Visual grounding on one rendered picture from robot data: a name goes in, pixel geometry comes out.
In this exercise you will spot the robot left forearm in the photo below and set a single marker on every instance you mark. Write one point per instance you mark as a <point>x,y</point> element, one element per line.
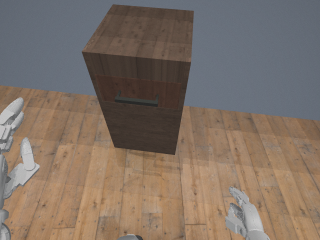
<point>5,233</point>

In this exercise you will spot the robot right hand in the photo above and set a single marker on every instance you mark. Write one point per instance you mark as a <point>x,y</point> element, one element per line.
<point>247,219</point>

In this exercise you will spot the handle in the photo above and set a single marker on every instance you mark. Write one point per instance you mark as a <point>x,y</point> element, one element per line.
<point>136,101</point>

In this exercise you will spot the robot left hand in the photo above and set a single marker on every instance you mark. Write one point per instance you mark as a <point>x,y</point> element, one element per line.
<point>10,120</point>

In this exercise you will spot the cabinet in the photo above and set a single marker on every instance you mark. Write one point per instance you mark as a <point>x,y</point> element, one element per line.
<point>143,43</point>

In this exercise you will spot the robot right forearm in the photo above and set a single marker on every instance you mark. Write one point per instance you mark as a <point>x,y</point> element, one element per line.
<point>256,235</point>

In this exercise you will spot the drawer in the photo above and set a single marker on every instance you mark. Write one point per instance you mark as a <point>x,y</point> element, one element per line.
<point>169,92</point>

